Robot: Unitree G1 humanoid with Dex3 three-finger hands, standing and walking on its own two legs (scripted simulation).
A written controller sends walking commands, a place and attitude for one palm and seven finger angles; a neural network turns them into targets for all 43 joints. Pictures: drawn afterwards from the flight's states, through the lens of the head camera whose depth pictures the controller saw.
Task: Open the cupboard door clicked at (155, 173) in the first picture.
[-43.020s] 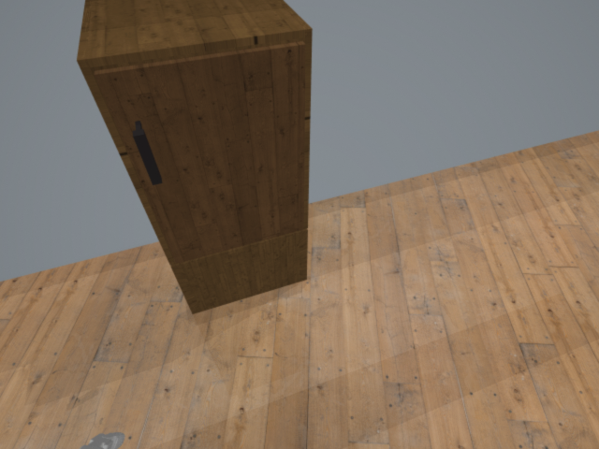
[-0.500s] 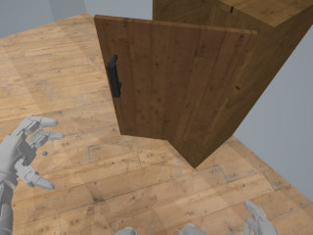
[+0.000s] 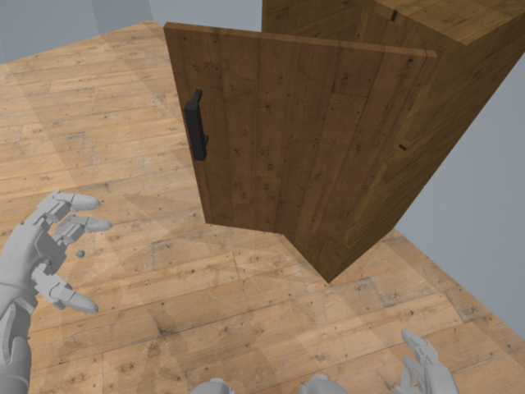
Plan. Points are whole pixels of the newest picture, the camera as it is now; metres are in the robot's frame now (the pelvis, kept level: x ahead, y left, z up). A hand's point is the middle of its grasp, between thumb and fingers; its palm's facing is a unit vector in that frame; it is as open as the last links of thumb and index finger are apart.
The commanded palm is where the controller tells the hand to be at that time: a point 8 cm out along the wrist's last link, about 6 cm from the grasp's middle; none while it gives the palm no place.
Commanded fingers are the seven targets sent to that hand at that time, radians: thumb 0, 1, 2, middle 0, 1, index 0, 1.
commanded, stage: move the hooked fingers beside the handle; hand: left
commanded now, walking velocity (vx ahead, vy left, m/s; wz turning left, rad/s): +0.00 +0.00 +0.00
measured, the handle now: (199, 126) +0.57 +0.15 +0.05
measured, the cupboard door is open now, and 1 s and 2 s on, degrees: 44 44 44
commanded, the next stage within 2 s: none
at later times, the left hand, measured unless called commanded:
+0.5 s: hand (117, 205) +0.37 +0.25 +0.05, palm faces -0.08 -1.00 -0.03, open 14.0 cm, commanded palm +0.36 +0.30 +0.06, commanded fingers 0.00 -0.50 0.30 -0.30 -1.20 -0.30 -1.20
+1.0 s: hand (139, 168) +0.45 +0.23 +0.05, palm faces -0.09 -1.00 -0.02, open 14.0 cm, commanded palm +0.43 +0.28 +0.05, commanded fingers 0.00 -0.50 0.30 -0.30 -1.20 -0.30 -1.20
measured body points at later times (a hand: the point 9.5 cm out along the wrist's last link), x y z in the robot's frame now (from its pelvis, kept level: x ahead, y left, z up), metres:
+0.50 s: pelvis +0.01 +0.00 +0.00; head +0.09 +0.01 +0.44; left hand +0.37 +0.30 +0.06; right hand +0.10 -0.27 -0.10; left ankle -0.01 +0.10 -0.69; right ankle +0.04 -0.12 -0.69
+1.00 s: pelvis +0.00 +0.00 -0.01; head +0.11 +0.02 +0.42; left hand +0.45 +0.29 +0.06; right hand +0.05 -0.27 -0.12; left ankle -0.01 +0.10 -0.69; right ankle +0.04 -0.12 -0.69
